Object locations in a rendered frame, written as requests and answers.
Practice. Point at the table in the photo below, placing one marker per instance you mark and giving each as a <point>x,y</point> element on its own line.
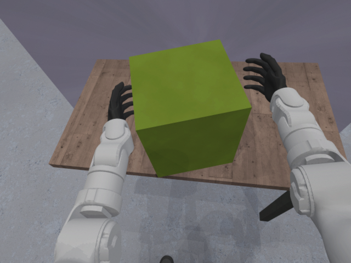
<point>260,160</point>

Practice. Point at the right robot forearm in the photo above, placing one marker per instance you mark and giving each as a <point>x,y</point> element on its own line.
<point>301,135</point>

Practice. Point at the robot right hand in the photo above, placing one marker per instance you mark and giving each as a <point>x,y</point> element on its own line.
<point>272,78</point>

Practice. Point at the robot left upper arm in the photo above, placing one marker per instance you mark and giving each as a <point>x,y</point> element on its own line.
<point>89,240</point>

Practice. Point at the left robot forearm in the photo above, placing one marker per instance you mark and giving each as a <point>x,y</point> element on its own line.
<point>101,196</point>

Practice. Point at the robot right upper arm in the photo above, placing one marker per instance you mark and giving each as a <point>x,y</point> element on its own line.
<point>322,192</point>

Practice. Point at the carton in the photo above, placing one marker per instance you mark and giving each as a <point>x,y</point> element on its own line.
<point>190,108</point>

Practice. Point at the robot left hand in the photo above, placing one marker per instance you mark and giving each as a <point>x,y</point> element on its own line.
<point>116,108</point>

